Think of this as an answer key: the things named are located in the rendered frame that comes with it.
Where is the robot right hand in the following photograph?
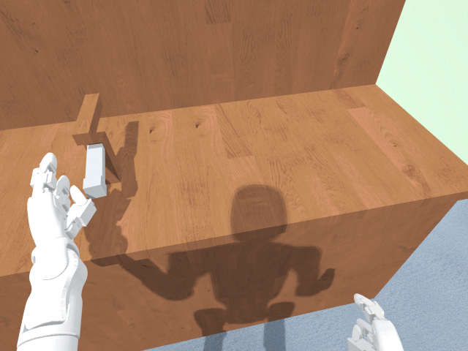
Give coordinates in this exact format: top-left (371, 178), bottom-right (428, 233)
top-left (347, 293), bottom-right (404, 351)

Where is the robot left hand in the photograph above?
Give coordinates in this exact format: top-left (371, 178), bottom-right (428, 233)
top-left (27, 153), bottom-right (97, 246)

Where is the left robot forearm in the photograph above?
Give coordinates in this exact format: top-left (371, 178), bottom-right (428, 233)
top-left (17, 237), bottom-right (88, 351)

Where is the tap lever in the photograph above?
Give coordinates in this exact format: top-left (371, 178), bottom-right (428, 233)
top-left (83, 143), bottom-right (107, 199)

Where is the counter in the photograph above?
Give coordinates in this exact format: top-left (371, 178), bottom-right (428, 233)
top-left (0, 0), bottom-right (468, 351)

